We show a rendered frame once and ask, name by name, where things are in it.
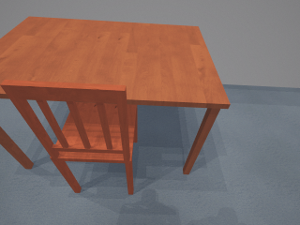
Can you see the table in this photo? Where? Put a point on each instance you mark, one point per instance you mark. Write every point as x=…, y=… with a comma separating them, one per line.
x=160, y=65

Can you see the chair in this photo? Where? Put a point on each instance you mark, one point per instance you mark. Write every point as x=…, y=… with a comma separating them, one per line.
x=101, y=132

